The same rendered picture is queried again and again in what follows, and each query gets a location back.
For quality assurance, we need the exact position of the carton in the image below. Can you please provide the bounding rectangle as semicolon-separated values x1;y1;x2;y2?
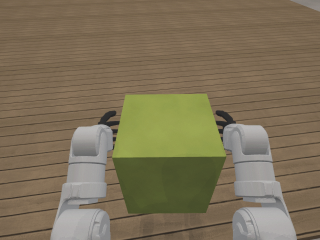
112;94;227;214

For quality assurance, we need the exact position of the left robot upper arm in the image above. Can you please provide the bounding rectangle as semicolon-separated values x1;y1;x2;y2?
51;208;111;240

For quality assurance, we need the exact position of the right robot forearm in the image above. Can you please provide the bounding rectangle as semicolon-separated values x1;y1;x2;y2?
223;123;297;240

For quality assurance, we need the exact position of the right robot hand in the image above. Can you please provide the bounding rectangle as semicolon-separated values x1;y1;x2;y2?
215;110;236;146

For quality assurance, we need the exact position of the left robot forearm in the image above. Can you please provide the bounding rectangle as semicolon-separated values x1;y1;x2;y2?
50;124;113;240

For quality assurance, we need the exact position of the left robot hand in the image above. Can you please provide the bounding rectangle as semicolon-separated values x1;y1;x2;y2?
98;110;120;150

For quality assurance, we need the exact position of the right robot upper arm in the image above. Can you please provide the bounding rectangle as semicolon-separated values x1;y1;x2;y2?
232;207;296;240

